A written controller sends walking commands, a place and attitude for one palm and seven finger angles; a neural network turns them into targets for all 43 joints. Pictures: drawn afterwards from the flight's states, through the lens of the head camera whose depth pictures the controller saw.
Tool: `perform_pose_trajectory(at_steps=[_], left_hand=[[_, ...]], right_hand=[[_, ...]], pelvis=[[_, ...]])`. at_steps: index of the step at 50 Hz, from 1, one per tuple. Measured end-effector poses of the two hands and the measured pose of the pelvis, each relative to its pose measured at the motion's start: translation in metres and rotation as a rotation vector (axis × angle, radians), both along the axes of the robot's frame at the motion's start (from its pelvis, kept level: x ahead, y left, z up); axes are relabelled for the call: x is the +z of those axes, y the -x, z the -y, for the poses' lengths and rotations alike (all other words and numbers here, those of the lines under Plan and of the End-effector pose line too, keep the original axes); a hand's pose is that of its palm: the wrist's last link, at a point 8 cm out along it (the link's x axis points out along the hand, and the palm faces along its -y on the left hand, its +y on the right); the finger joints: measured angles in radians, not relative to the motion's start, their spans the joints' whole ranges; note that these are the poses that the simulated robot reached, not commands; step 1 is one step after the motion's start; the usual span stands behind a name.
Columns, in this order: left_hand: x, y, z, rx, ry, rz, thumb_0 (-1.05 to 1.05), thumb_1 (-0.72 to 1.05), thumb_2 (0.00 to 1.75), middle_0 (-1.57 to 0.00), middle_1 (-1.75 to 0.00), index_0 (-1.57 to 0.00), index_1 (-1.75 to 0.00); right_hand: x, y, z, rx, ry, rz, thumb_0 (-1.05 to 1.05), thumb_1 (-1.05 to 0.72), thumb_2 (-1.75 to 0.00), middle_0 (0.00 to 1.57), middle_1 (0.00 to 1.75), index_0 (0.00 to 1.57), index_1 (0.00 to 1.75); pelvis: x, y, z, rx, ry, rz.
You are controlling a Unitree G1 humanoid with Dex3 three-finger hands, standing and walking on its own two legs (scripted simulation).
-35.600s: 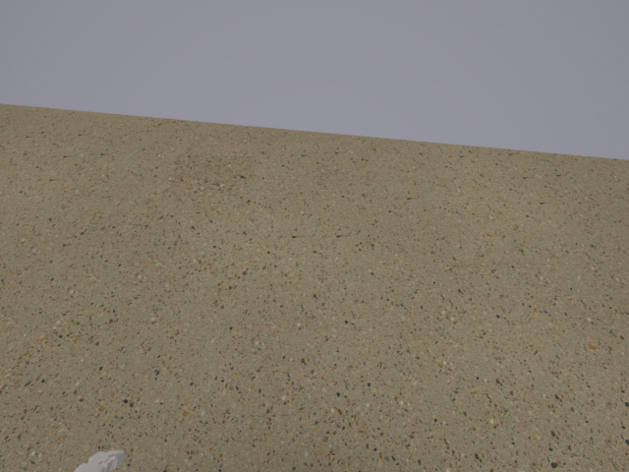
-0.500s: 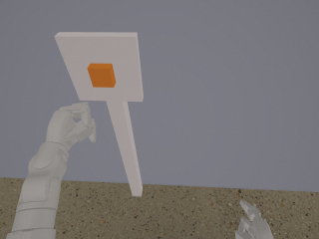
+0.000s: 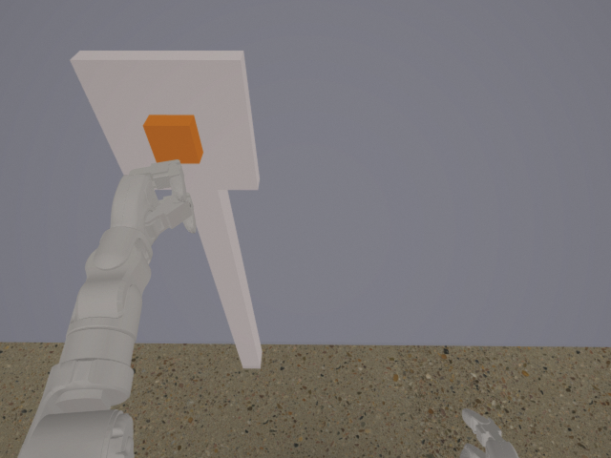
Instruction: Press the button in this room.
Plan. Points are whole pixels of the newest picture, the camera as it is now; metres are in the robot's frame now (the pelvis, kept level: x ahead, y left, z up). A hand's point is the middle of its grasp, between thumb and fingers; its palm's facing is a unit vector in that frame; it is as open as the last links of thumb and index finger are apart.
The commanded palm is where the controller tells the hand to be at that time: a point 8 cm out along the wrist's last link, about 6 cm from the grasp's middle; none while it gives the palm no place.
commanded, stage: aim a knuckle at the button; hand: left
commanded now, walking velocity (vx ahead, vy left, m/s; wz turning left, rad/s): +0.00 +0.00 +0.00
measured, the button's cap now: (175, 138) +0.50 +0.21 +0.17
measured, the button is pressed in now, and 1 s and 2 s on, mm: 0 0 13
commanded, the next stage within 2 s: press the button with the knuckle in 0.84 s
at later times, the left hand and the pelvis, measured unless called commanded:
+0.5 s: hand (191, 203) +0.40 +0.17 +0.14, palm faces +0.06 -1.00 +0.00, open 3.1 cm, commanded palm +0.38 +0.22 +0.14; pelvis +0.00 +0.00 +0.00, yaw -1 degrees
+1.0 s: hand (189, 199) +0.41 +0.18 +0.14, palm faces +0.06 -1.00 +0.00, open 3.1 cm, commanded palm +0.39 +0.22 +0.14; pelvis +0.00 +0.00 +0.00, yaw -1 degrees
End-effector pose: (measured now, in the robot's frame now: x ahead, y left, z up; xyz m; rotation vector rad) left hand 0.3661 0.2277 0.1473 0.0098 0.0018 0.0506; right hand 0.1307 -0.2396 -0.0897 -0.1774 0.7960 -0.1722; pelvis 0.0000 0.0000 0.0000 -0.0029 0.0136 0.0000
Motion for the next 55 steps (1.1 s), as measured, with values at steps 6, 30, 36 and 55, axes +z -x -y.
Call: perform_pose_trajectory(at_steps=[6, 30, 36, 55], left_hand=[[-0.004, -0.016, 0.003, -0.004, 0.001, -0.014, 0.02, 0.90, 0.90, -1.30, -1.50, -1.30, -1.50], [-0.005, -0.010, 0.004, 0.001, 0.002, 0.025, 0.02, 0.90, 0.90, -1.30, -1.50, -1.30, -1.50], [-0.004, -0.017, 0.008, -0.006, 0.009, 0.013, 0.02, 0.90, 0.90, -1.30, -1.50, -1.30, -1.50], [-0.007, -0.025, 0.000, -0.006, 0.011, 0.023, 0.02, 0.90, 0.90, -1.30, -1.50, -1.30, -1.50]], right_hand=[[-0.007, 0.022, 0.010, -0.038, 0.013, -0.073, 0.01, -0.91, -0.90, 0.20, 0.30, 0.20, 0.30], [-0.010, 0.035, 0.010, -0.054, 0.003, -0.093, 0.01, -0.91, -0.90, 0.20, 0.30, 0.20, 0.30], [-0.005, 0.022, 0.005, -0.033, 0.002, -0.050, 0.01, -0.91, -0.90, 0.20, 0.30, 0.20, 0.30], [-0.014, 0.048, 0.008, -0.061, 0.015, -0.141, 0.01, -0.91, -0.90, 0.20, 0.30, 0.20, 0.30]], pelvis=[[-0.001, 0.000, 0.000, -0.002, 0.002, -0.015], [-0.001, 0.004, -0.001, -0.008, 0.005, -0.017], [-0.002, 0.007, -0.002, -0.004, 0.006, -0.020], [-0.003, 0.004, -0.006, -0.005, 0.009, -0.034]])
